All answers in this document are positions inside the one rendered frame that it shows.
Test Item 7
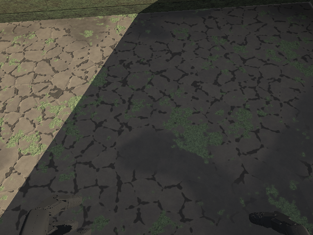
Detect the robot left hand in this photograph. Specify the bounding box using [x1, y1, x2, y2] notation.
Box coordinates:
[19, 194, 92, 235]

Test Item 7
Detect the robot right hand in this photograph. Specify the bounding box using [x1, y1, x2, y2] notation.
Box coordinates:
[248, 211, 310, 235]

